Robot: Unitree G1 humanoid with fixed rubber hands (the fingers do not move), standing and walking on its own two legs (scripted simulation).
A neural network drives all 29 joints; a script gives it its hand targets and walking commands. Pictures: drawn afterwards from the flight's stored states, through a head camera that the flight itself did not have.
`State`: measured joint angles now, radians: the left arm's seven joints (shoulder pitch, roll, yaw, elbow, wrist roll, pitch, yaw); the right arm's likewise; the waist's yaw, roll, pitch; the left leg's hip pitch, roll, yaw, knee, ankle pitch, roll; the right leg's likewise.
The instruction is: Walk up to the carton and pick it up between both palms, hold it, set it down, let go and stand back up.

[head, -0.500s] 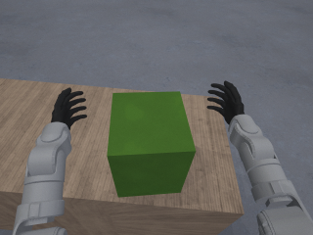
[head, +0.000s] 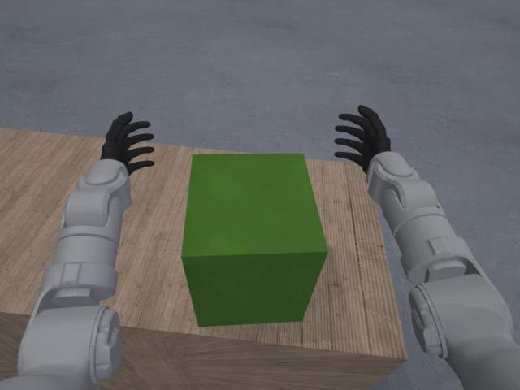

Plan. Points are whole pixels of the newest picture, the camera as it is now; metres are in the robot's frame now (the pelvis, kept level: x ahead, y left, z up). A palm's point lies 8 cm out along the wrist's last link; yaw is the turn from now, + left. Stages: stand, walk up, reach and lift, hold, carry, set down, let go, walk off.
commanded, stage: reach and lift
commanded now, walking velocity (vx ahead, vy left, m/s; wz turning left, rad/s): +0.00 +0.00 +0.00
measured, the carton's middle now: (249, 241) +0.37 +0.05 -0.02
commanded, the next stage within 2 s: none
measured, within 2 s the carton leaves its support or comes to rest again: neither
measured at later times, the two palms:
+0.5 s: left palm (133, 218) +0.36 +0.25 +0.04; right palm (349, 203) +0.42 -0.12 +0.06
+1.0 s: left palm (156, 222) +0.37 +0.22 +0.02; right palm (333, 208) +0.42 -0.10 +0.04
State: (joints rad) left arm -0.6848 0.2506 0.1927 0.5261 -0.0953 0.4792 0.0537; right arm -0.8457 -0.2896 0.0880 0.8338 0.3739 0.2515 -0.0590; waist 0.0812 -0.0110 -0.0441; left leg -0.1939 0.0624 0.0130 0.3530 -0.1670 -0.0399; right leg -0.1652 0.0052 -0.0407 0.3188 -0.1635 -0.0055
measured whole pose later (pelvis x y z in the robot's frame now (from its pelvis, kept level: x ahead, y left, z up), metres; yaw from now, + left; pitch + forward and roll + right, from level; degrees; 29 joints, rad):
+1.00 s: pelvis -0.01 +0.01 -0.02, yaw -1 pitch +17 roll -2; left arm -0.74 0.11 0.17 1.24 -0.08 -0.38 0.09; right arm -0.87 -0.12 0.03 1.34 0.21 -0.35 -0.05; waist 0.11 0.00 -0.22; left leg -0.65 0.07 0.00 0.59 -0.23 -0.04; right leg -0.61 0.01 -0.04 0.53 -0.21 0.00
